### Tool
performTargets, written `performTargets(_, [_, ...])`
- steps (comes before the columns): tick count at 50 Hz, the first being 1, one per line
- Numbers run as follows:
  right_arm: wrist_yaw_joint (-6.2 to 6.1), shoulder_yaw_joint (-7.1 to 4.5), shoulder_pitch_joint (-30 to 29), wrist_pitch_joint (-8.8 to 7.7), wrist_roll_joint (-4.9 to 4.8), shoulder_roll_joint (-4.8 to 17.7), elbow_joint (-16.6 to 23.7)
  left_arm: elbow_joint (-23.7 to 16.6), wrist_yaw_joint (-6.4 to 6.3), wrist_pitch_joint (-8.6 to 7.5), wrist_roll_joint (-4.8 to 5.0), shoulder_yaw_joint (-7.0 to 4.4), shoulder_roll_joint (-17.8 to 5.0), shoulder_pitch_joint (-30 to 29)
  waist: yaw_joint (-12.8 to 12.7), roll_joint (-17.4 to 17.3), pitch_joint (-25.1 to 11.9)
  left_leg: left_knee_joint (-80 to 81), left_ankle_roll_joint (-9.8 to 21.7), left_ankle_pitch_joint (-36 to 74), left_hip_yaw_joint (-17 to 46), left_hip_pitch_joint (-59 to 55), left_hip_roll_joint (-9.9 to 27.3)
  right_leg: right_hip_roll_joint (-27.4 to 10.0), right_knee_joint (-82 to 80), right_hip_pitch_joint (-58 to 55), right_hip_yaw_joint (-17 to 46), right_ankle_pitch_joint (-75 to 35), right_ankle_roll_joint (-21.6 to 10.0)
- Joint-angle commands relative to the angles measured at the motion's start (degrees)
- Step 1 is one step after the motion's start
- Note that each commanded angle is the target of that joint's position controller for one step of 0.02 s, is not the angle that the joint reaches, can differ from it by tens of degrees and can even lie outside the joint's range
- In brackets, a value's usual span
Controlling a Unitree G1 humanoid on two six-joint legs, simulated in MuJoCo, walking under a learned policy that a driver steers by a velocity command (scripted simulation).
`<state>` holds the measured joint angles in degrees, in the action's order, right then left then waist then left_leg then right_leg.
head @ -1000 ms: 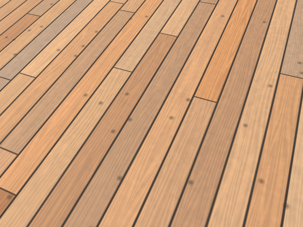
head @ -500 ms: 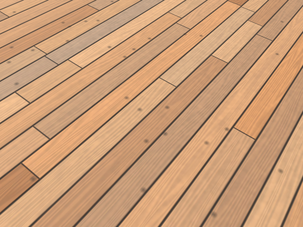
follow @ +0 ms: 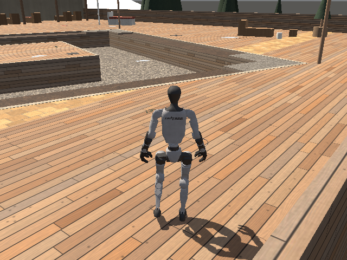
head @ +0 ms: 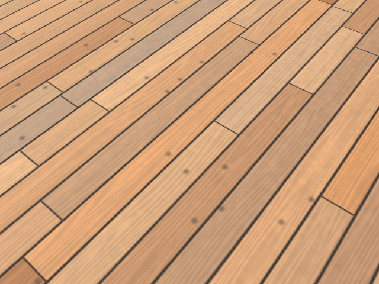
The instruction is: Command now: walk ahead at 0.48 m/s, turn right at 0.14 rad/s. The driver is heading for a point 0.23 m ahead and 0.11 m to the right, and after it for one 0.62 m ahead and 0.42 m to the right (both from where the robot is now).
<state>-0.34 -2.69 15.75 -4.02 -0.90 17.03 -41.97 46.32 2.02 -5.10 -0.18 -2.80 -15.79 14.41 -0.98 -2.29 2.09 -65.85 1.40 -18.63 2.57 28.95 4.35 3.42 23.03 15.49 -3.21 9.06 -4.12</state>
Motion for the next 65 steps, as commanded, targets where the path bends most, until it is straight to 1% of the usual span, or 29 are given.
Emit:
performTargets(1, [-0.38,-1.1,1.5,-0.05,1.06,3.8,3.9,-3.2,-0.49,-1.32,0.71,-1.82,-8.0,-1.4,2.2,6.0,-1.4,5.2,-1.7,3.7,1.6,6.0,3.7,-15.4,-15.8,-2.4,17.6,-2.6,-11.9])
performTargets(5, [-0.2,-0.23,-6.5,-1.04,1.81,1.8,6.0,-2.6,-1.74,-0.17,0.71,-2.57,-9.9,-0.1,0.5,4.9,0.0,23.6,-4.3,16.3,-0.7,1.6,0.2,-11.0,-12.3,-0.2,8.9,-25.3,-8.7])
performTargets(9, [0.48,-0.77,-12.0,-1.34,0.97,3.1,7.3,-1.7,-2.63,1.91,1.86,-3.25,-11.3,4.5,-1.6,6.9,-2.7,33.8,-4.4,23.0,0.3,-2.4,-3.9,-11.4,-6.2,-4.6,11.6,-22.5,-6.3])
performTargets(12, [0.57,-2.24,-8.5,-1.6,1.34,6.2,6.6,-2.8,-3.36,2.98,1.97,-3.42,-10.7,2.4,1.3,8.4,-4.9,39.1,-2.1,21.9,1.9,-8.1,-3.8,-12.1,1.7,-6.9,16.5,-17.6,-3.3])
performTargets(13, [0.33,-2.78,-5.1,-1.89,1.8,7.2,5.6,-3.5,-3.41,3.17,1.82,-3.06,-9.1,1.5,3.0,7.5,-6.7,42.1,-0.7,26.0,1.2,-14.2,-2.9,-9.4,7.0,-5.5,15.9,-15.6,-1.4])
performTargets(14, [-0.19,-3.51,-0.8,-2.06,2.93,10.5,5.7,-5.2,-3.3,3.12,0.74,-1.97,-5.6,2.2,4.1,1.5,-13.1,40.4,2.6,40.8,7.0,-25.8,5.4,-4.8,19.1,-0.2,13.7,-3.8,1.2])
performTargets(15, [-0.64,-3.45,-0.4,-1.04,3.81,12.0,6.8,-4.5,-3.03,3.03,-0.43,-0.63,-0.8,12.7,-0.1,-12.8,-20.0,35.7,10.7,60.6,20.7,-41.4,20.4,1.6,36.4,14.3,9.4,33.0,4.8])
performTargets(16, [-0.02,-3.37,0.1,0.09,2.6,10.7,7.0,-4.3,-2.87,3.27,1.35,-1.16,-5.7,16.4,0.4,-16.1,-25.7,39.6,15.0,46.8,29.9,-41.7,23.4,-0.2,45.9,18.4,10.8,33.6,5.7])
performTargets(17, [-0.04,-2.61,-2.5,0.78,1.98,7.3,7.7,-4.2,-3.24,4.33,2.16,-2.51,-9.6,11.6,1.4,-8.8,-20.0,42.3,13.2,33.8,25.0,-37.0,19.3,-2.6,49.9,21.7,10.0,28.3,6.9])
performTargets(18, [-0.25,-1.92,-5.2,1.32,1.76,5.3,7.5,-5.1,-3.73,5.52,2.0,-2.93,-10.1,7.0,1.7,-5.3,-14.9,43.7,11.2,26.5,19.2,-31.4,16.3,-4.1,49.9,23.2,8.4,24.4,7.7])
performTargets(21, [-0.6,-1.92,-11.0,2.05,2.81,5.6,6.8,-6.5,-4.45,8.46,1.51,-3.16,-8.1,5.8,-0.9,-7.1,-7.5,49.4,10.7,18.9,7.7,-14.8,11.1,-6.2,46.4,15.7,5.9,17.6,9.5])
performTargets(26, [-1.6,-2.78,-11.8,2.11,2.18,6.7,5.5,-9.7,-3.69,8.71,0.75,-2.41,-5.4,1.6,0.1,-5.5,-8.4,50.7,12.5,20.1,1.6,-15.3,13.2,-7.9,33.6,11.4,4.3,12.7,8.2])
performTargets(30, [-1.23,-3.58,-12.0,2.99,1.43,8.8,4.4,-11.5,-2.27,8.99,0.85,-2.66,-6.6,-0.6,0.7,-5.8,-8.3,50.2,11.9,17.7,-1.0,-15.9,14.6,-7.4,24.8,6.1,1.6,11.1,6.1])
performTargets(34, [-0.9,-3.68,-11.0,4.0,-0.25,8.0,2.3,-10.6,-1.7,9.09,0.47,-3.78,-7.7,3.0,-1.5,-3.2,-7.6,41.7,5.3,10.0,-5.9,-13.4,12.3,-4.1,8.0,-4.4,-0.7,3.1,1.4])
performTargets(35, [-0.64,-3.18,-8.3,4.35,0.3,5.4,1.3,-10.6,-2.33,8.95,0.32,-4.87,-11.2,4.8,-1.0,5.9,-5.8,30.8,0.0,2.0,-10.9,-6.5,7.5,-9.1,0.2,-9.2,8.8,-6.8,-1.9])
performTargets(36, [-0.32,-2.26,-8.2,4.47,2.95,3.0,3.6,-13.0,-3.43,8.78,0.39,-5.75,-17.3,3.6,1.4,23.1,-3.8,13.0,-6.3,-19.1,-13.5,9.7,-1.6,-23.3,-2.1,-13.8,29.5,-22.5,-10.8])
performTargets(37, [-1.0,-3.15,-14.9,4.16,2.41,5.6,5.3,-13.9,-2.81,7.37,-1.87,-5.53,-17.2,4.0,-3.5,17.3,-6.2,3.1,-5.7,-20.5,-2.7,11.5,-4.1,-25.5,-5.3,-7.8,33.4,-17.3,-16.6])
performTargets(38, [-1.37,-3.65,-15.7,4.26,1.05,6.7,5.2,-13.8,-2.5,6.12,-2.19,-5.09,-15.9,1.6,-2.0,12.8,-5.0,0.0,-4.5,-14.9,-0.2,11.8,-3.1,-22.4,-6.0,-6.5,28.7,-11.9,-14.1])
performTargets(40, [-2.29,-4.25,-12.5,4.71,1.51,7.1,2.9,-14.5,-2.97,5.48,0.14,-4.0,-12.0,-4.1,0.9,9.3,-4.6,0.9,-4.2,-6.2,0.9,11.6,-2.1,-18.0,-4.8,-6.2,22.9,-9.5,-8.7])
performTargets(43, [-2.03,-4.22,-10.6,4.26,1.44,6.2,2.5,-15.4,-3.88,5.81,0.09,-3.08,-10.3,-4.7,1.9,9.5,-7.5,0.4,-5.5,-0.7,0.7,7.3,-3.8,-15.2,-3.4,-6.4,20.2,-16.5,-8.4])
performTargets(47, [-1.54,-3.22,-13.3,3.76,0.97,4.2,3.3,-15.3,-4.52,6.32,0.6,-3.74,-11.6,-2.6,0.1,9.7,-7.5,13.7,-6.6,0.6,1.7,5.9,-4.8,-14.2,-1.8,-10.2,22.2,-14.6,-8.5])
performTargets(53, [-0.14,-3.32,-12.8,2.9,0.23,5.3,3.4,-16.4,-3.6,7.25,0.68,-4.39,-12.6,-3.9,-0.5,11.8,-6.9,26.0,-5.8,-2.9,2.3,-3.5,-6.8,-13.6,-0.4,-6.5,29.6,-13.1,-9.3])
performTargets(57, [0.71,-3.83,-8.0,1.9,0.34,5.8,2.4,-17.2,-3.61,7.78,2.06,-4.26,-11.9,-7.1,2.6,11.2,-8.0,44.1,-3.4,7.6,1.4,-13.9,-6.7,-10.2,3.7,-5.4,31.9,-13.3,-5.8])
performTargets(58, [0.51,-4.53,-6.3,1.91,0.88,8.1,2.1,-17.3,-3.83,7.76,1.9,-3.86,-10.3,-6.0,2.3,8.2,-9.1,46.5,-1.3,13.4,4.7,-20.9,-1.1,-7.5,7.2,-0.5,29.7,-4.8,-2.9])
performTargets(59, [0.01,-5.07,-6.7,2.43,1.72,11.6,3.0,-16.8,-3.62,7.68,0.82,-2.96,-6.7,-2.2,-0.5,-5.5,-10.0,47.3,3.6,24.2,15.5,-26.9,11.2,-0.3,20.2,7.6,20.2,15.9,0.8])
performTargets(60, [0.27,-5.26,-7.3,2.53,3.34,12.9,2.6,-18.3,-3.73,7.14,1.33,-4.32,-10.6,-3.0,-0.5,-15.1,-6.1,48.3,13.5,30.8,26.6,-22.9,19.0,4.4,31.0,17.9,12.6,29.8,3.9])
performTargets(61, [0.07,-4.39,-9.7,2.27,2.75,9.6,4.1,-16.8,-3.79,6.94,0.69,-5.62,-14.5,-1.6,-0.6,-8.8,-5.4,48.0,14.9,30.1,23.5,-21.9,18.8,0.4,40.8,18.4,13.6,26.8,5.9])
performTargets(62, [-0.3,-3.67,-12.2,2.35,2.18,7.0,4.6,-15.4,-3.64,7.23,1.08,-6.16,-15.0,-1.2,-1.4,-6.1,-4.6,47.1,12.2,28.0,17.2,-21.2,14.8,-0.2,44.2,18.6,13.0,22.8,6.9])
performTargets(65, [-1.25,-3.06,-12.6,3.02,1.07,6.1,4.8,-14.6,-3.42,8.47,1.47,-5.07,-10.3,-1.4,-0.4,-5.1,-3.2,46.7,10.3,27.9,7.8,-22.2,9.7,-1.2,47.3,20.6,10.0,15.9,9.5])
